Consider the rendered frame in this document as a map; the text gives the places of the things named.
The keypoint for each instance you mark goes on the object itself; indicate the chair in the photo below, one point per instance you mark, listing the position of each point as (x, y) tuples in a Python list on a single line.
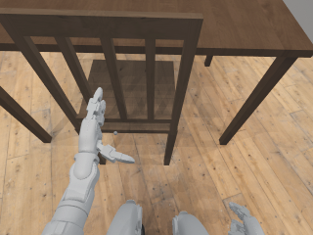
[(140, 95)]

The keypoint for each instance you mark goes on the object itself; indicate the robot left hand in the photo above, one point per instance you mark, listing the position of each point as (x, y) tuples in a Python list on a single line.
[(90, 131)]

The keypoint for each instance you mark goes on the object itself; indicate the left robot forearm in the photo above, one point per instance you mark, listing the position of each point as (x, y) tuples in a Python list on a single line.
[(74, 207)]

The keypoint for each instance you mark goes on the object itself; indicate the left robot shin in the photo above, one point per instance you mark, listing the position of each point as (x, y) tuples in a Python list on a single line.
[(133, 202)]

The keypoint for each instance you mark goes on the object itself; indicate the robot right hand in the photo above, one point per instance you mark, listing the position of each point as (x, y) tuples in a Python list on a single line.
[(250, 225)]

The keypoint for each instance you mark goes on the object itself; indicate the table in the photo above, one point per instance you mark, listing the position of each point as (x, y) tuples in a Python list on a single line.
[(239, 28)]

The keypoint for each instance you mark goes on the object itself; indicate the robot left thigh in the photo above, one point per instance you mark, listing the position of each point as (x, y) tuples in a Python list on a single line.
[(127, 220)]

